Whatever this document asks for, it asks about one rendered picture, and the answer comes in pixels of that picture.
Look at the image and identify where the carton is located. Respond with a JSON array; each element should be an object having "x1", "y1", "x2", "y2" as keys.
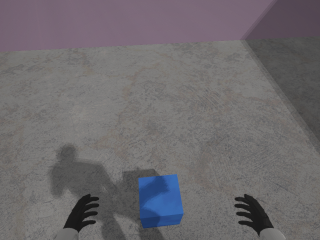
[{"x1": 138, "y1": 174, "x2": 184, "y2": 229}]

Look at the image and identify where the robot left forearm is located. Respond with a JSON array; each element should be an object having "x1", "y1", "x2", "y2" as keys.
[{"x1": 53, "y1": 228, "x2": 79, "y2": 240}]

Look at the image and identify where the robot right forearm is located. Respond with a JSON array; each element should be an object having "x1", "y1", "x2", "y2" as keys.
[{"x1": 259, "y1": 228, "x2": 286, "y2": 240}]

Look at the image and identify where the right robot hand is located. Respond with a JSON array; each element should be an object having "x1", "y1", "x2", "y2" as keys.
[{"x1": 234, "y1": 194, "x2": 274, "y2": 237}]

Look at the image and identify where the left robot hand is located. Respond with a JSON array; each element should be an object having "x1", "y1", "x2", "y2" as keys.
[{"x1": 63, "y1": 194, "x2": 99, "y2": 233}]

